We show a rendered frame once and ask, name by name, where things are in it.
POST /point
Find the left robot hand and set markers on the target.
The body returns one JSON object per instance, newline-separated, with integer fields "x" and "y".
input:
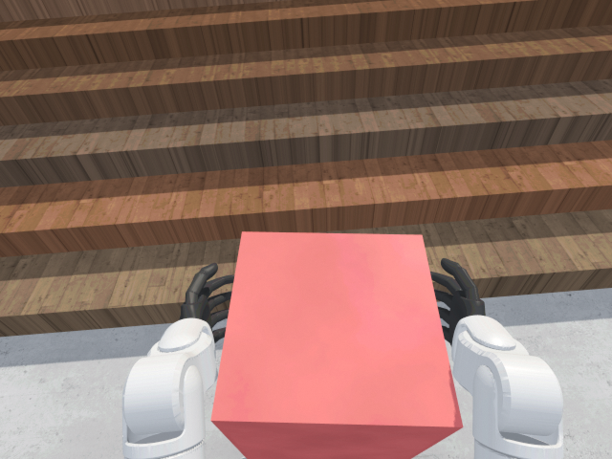
{"x": 198, "y": 304}

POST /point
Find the robot left forearm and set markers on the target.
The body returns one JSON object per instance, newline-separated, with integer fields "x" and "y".
{"x": 163, "y": 414}

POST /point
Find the robot right forearm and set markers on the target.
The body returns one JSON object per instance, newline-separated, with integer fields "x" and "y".
{"x": 517, "y": 400}

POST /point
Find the right robot hand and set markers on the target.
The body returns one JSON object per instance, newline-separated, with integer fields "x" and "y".
{"x": 463, "y": 302}

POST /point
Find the carton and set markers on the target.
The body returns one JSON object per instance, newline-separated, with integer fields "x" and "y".
{"x": 334, "y": 349}

